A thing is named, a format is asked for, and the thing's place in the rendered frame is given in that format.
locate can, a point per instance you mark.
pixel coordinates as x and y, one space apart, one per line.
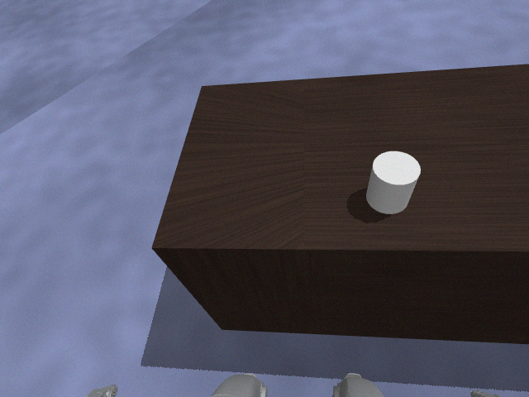
392 180

